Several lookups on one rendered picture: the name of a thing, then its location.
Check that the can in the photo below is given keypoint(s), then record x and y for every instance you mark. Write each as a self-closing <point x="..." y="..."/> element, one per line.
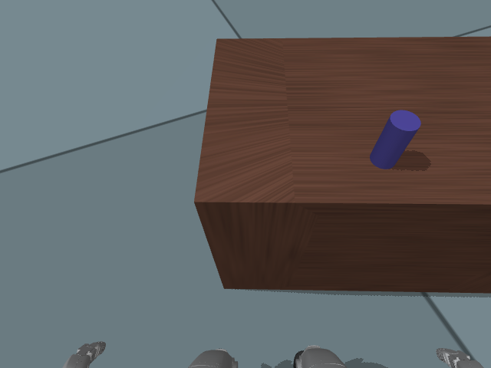
<point x="394" y="139"/>

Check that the left robot hand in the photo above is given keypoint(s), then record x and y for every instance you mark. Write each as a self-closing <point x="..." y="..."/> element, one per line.
<point x="85" y="355"/>

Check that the right robot hand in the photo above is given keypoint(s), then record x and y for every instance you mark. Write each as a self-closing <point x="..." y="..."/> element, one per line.
<point x="457" y="359"/>

